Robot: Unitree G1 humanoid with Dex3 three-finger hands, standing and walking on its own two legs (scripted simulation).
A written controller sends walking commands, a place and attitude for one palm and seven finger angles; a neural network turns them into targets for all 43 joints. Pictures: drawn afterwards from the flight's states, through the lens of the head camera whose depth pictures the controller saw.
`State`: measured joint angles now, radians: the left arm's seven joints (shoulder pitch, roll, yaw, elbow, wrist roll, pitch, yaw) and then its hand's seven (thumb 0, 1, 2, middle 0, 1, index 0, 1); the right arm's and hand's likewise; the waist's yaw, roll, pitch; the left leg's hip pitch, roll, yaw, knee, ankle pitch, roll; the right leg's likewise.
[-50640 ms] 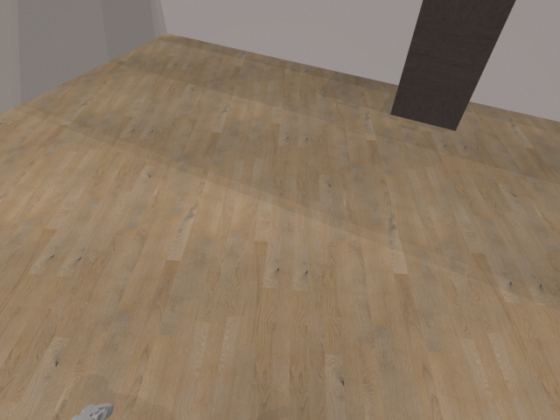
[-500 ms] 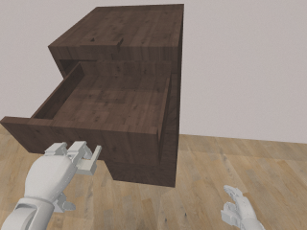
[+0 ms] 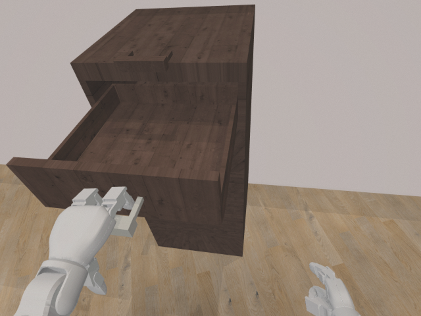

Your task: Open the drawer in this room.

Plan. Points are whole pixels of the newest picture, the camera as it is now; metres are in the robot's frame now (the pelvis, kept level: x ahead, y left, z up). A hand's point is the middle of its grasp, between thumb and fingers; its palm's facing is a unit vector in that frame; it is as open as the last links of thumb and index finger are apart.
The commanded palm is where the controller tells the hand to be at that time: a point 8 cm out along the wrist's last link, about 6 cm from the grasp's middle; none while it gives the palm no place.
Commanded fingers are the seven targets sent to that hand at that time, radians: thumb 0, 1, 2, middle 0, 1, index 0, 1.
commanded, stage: lift the hand off the handle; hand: left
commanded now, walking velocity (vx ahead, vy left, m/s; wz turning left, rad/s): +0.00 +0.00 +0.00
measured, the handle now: (108, 211) +0.24 +0.23 +0.11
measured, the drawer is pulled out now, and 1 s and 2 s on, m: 0.30 0.30 0.30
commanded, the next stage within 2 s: draw the hand back to the body in 1.20 s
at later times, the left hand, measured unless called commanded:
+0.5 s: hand (86, 215) +0.21 +0.23 +0.15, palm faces +0.14 -0.09 -0.99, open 13.5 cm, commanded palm +0.17 +0.22 +0.22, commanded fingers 0.00 -0.50 0.30 -0.30 -1.20 -0.30 -1.20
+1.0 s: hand (79, 182) +0.21 +0.21 +0.23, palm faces +0.22 -0.03 -0.98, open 13.8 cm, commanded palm +0.17 +0.22 +0.29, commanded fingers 0.00 -0.50 0.30 -0.30 -1.20 -0.30 -1.20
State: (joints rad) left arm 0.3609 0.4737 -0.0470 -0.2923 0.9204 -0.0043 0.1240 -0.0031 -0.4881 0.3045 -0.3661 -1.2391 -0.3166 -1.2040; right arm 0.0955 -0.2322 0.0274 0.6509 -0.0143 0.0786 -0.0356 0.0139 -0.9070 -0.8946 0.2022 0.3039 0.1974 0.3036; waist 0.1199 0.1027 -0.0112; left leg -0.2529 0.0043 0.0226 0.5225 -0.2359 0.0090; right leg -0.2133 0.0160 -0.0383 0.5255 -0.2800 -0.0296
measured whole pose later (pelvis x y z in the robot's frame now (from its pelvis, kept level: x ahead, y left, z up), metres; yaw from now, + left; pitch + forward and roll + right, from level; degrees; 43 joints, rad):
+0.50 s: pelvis +0.01 +0.01 +0.01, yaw +1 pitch -5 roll +0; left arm 0.30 0.53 -0.04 -0.51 0.85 0.16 -0.05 0.00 -0.49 0.30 -0.33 -1.21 -0.38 -1.24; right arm 0.05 -0.25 0.06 0.61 0.01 0.10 -0.01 0.01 -0.91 -0.89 0.20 0.30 0.20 0.30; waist 0.14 0.13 0.00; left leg -0.15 -0.01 0.02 0.44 -0.21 0.02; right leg -0.11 0.00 -0.04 0.44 -0.25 -0.02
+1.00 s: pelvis -0.01 -0.01 +0.01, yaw +1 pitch -5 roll +0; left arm 0.14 0.66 0.08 -0.59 0.72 0.18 -0.21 0.00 -0.49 0.30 -0.32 -1.20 -0.32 -1.20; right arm 0.04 -0.28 0.07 0.61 0.04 0.10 0.00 0.01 -0.91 -0.89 0.20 0.30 0.20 0.30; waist 0.12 0.15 -0.01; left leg -0.16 0.00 0.01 0.44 -0.19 0.00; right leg -0.13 0.01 -0.05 0.46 -0.25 -0.03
